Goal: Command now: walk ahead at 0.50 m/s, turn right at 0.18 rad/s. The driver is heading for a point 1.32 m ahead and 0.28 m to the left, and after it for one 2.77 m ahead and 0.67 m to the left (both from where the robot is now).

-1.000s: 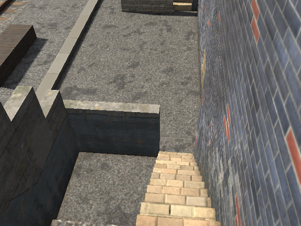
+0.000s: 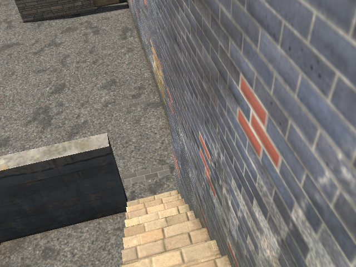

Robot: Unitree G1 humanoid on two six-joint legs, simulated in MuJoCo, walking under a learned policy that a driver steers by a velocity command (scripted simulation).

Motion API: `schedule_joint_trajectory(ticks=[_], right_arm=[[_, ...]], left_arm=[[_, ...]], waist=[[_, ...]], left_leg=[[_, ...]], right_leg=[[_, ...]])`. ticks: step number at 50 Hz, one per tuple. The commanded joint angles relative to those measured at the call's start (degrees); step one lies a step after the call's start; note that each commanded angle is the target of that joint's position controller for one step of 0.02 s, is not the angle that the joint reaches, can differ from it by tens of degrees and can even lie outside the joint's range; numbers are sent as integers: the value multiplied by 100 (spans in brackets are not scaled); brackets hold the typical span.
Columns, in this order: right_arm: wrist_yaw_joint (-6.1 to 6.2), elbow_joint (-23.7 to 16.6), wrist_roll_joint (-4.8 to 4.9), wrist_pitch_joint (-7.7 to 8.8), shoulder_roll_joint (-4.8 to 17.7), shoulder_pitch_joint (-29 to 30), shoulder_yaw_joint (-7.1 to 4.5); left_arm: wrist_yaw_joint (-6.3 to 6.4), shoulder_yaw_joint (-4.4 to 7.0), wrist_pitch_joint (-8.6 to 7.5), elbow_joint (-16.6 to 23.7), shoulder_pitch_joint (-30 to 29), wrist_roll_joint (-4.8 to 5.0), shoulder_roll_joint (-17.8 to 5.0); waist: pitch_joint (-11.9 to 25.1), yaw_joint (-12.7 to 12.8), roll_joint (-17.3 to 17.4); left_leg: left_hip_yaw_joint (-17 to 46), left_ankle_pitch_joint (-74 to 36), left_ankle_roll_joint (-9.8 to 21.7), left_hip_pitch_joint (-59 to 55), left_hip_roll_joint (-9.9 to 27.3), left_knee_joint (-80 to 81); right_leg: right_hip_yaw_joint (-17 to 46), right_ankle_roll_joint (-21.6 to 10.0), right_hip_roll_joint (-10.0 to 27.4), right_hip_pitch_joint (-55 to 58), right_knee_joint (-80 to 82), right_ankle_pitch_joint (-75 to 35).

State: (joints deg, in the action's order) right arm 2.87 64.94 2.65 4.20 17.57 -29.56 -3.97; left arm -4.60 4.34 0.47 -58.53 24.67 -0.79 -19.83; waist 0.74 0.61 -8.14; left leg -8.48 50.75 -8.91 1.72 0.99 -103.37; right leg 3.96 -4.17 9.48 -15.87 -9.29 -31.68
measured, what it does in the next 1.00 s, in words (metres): goes down, turning left: right foot 0.42 m lower, then left foot 0.22 m lower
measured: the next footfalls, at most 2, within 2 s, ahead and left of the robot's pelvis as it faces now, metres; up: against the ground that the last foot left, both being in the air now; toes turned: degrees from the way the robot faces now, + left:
right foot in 0.04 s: +0.14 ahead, -0.08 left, -0.42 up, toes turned +1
left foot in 0.56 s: +0.43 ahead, +0.13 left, -0.64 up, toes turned +5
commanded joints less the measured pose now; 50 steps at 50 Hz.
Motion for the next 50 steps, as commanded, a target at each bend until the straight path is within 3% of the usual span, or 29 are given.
schedule_joint_trajectory(ticks=[1, 3, 4, 5, 6, 7, 8, 9, 11, 12, 16, 19, 22, 26, 28, 29, 30, 31, 32, 34, 36, 39, 40, 43, 44, 45, 46, 49, 50], right_arm=[[103, -834, 246, -278, 55, 1289, -78], [-119, -905, 207, -275, -378, 547, 13], [-178, -1846, 161, -489, -1281, 58, 286], [-91, -1993, 143, -632, -816, 647, 431], [-231, -1693, 383, -635, 163, 1032, 142], [-254, -1380, 475, -639, 37, 529, 165], [-212, -1326, 162, -624, 659, 119, -142], [-146, -1233, 50, -700, 659, 882, -186], [-20, -1881, -33, -519, -79, 2135, -63], [-65, -1863, -91, -466, -94, 1975, -91], [-189, -2003, 9, -638, -706, 2573, 120], [-609, -1867, -232, -402, -446, 2611, -22], [-1006, -1863, -294, -278, -1088, 2469, 192], [-492, -848, -525, -548, 46, -119, -120], [-87, -401, -452, -479, 514, -2078, -246], [-23, -436, -477, -378, 295, -1849, -45], [-110, -1166, -643, -320, 253, -229, 51], [-160, -1373, -446, -176, 1910, 912, -467], [-198, -1658, -363, 109, 804, 1114, -311], [-17, -2112, -100, -8, 401, 1834, -133], [433, -1637, -317, -5, 252, 1490, -105], [473, -1533, 253, -150, -217, 770, 39], [489, -1472, 143, -291, -229, 226, -7], [56, -1784, 200, -422, -499, 1480, 83], [10, -1613, 412, -546, -965, 1538, 164], [-135, -1481, 258, -532, -1121, 186, 117], [-250, -1426, 164, -522, -1072, -970, 62], [-157, -1968, 212, -720, -696, 299, 85], [-135, -2371, 195, -803, -1081, 698, 284]], left_arm=[[54, -404, -289, -1226, 2109, -276, 466], [9, -591, -362, -1594, 2545, 77, 99], [400, 564, -168, -1455, 1143, 635, -3833], [624, 192, 3, -1020, 141, 590, -1997], [766, -444, -48, -755, 591, -11, 242], [738, -355, -155, -686, 530, -126, -236], [628, -246, -349, -408, 76, 350, -445], [707, -340, -512, -486, 766, 418, 16], [938, -157, -699, -1265, 2098, 272, -478], [1099, -225, -664, -1110, 2134, 302, -84], [1241, -84, -711, -936, 1504, 226, -324], [1391, -232, -845, -1087, 2251, 530, 651], [1574, -392, -646, -514, 792, 280, 971], [1024, -97, -679, 246, -541, 235, -47], [962, 39, -665, 813, -1909, -11, -11], [1033, -115, -658, 1295, -2164, -296, 459], [977, -135, -555, 1456, -424, -211, 541], [905, -371, -473, 1501, 733, 204, 1268], [796, -197, -342, 1299, -116, 450, 578], [876, 111, -271, 1410, -756, -31, -431], [513, 205, -386, 584, 354, 64, -311], [293, -233, -158, 1658, -1255, -96, 617], [315, -222, -114, 1957, -1406, -16, 597], [279, 220, -256, 579, 2296, -213, -356], [305, -47, -214, 454, 2704, -158, -176], [177, -256, -122, 404, 2131, 87, 46], [158, -119, -158, 381, 1722, 464, -502], [195, -215, -97, 236, 1184, 258, -536], [380, -125, -170, 71, 1125, 228, -901]], waist=[[-613, 817, -361], [-243, 294, -1621], [-95, -1101, -4879], [521, -603, -2385], [145, -164, -518], [400, -420, -656], [-242, -601, 256], [-540, 80, 230], [-564, 503, -2162], [-519, 508, -989], [-292, 370, -13], [-389, 661, 389], [-576, 33, 989], [85, -1248, 1330], [-791, -2605, 2973], [-1146, -1876, 2785], [46, -150, 1334], [1126, 643, 2345], [-162, 380, 655], [-419, 683, -599], [-75, 892, 470], [-449, 216, 381], [-550, -135, 448], [-350, 1253, 1737], [-192, 1672, 1192], [-290, 776, 7], [-183, -140, -2008], [-704, -307, 331], [-1002, -278, -153]], left_leg=[[811, 602, -72, 2378, -961, -2959], [1700, 304, 634, 3358, -994, -2159], [2126, -1877, 572, 5558, -101, 1163], [2487, -2743, 385, 4233, 291, 1960], [2465, -3727, 373, 2933, -164, 1946], [2044, -3483, 325, 2469, -213, 1782], [2979, -4506, 404, 3372, -617, 2545], [2463, -4630, 463, 3252, -713, 3340], [2361, -3572, 460, 3729, -512, 2810], [2866, -4763, 382, 3055, -535, 4271], [2016, -4798, 586, 3503, -207, 4364], [1975, -7626, 1037, 4408, -140, 5763], [796, -10437, 665, 1277, -524, 7043], [282, -9512, 1188, -483, -703, 6674], [1437, -9986, 2287, -2384, 149, 7899], [1911, -12101, 2142, -1761, 135, 7646], [3776, -10250, 2826, -1560, 692, 7143], [7637, -4583, 3891, -735, 2365, 8639], [6949, -3564, 3020, 135, 2176, 8293], [4775, -3999, 2308, 2454, 845, 7584], [4187, -2252, 2165, 4134, 179, 6363], [2817, -1609, 1664, 3946, -730, 5219], [2937, -1327, 1599, 3962, -802, 4830], [2519, -1500, 893, 4300, -1525, 979], [2041, -22, 826, 5207, -2080, -1153], [2149, -64, 1136, 5973, -1586, -2178], [2504, -484, 1278, 6230, -1061, -2042], [2670, -2233, 1223, 6795, -705, -2284], [2993, -2198, 1147, 7324, -371, -1825]], right_leg=[[55, 183, 454, 2128, 370, -3096], [-74, 1902, -217, 2858, -2526, -4883], [2726, -1166, 1888, 3729, -2569, 1011], [3006, -1365, 1625, 2133, -1883, 2599], [2172, -231, 735, 998, -896, 2600], [2218, -11, 961, 753, -774, 1242], [1431, 357, 880, 1306, -1521, -432], [364, 1269, 112, 1496, -1390, -826], [993, 1318, 524, 2403, -2063, -3525], [595, 1053, 205, 1961, -2090, -2367], [363, 676, 808, 1924, -2495, -2728], [-121, 913, 215, 1895, -3916, 2376], [-1322, 769, -448, -1640, -4864, 4700], [-1393, 631, 38, -2212, -8288, 3279], [-1498, 1148, -1163, -5190, -13628, 8165], [-1253, 1049, -1219, -5633, -14228, 8564], [190, 885, -1065, -5346, -12455, 7061], [1237, 546, -609, -5067, -10234, 6134], [1709, 442, 14, -5635, -8710, 5549], [1106, 580, -104, -3001, -5377, 4245], [974, 670, -161, -457, -5509, -360], [244, 551, -329, 295, -2208, -112], [111, 437, -328, 781, -1683, 117], [787, -416, 296, 1984, -1801, 517], [708, -502, 860, 2458, -2490, 777], [104, 243, 554, 2186, -3646, 34], [1057, -54, 1147, 1842, -3730, -1547], [2310, -456, 1579, 423, -2565, 459], [3455, -900, 2288, 330, -2268, 382]])
Velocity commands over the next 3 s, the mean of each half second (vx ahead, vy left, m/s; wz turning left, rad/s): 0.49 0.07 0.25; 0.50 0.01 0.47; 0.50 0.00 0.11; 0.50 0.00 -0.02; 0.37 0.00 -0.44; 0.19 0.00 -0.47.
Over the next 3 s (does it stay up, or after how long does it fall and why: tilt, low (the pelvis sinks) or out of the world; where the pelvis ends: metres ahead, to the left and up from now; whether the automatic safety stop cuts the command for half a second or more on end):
stays up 1.25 0.31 -1.27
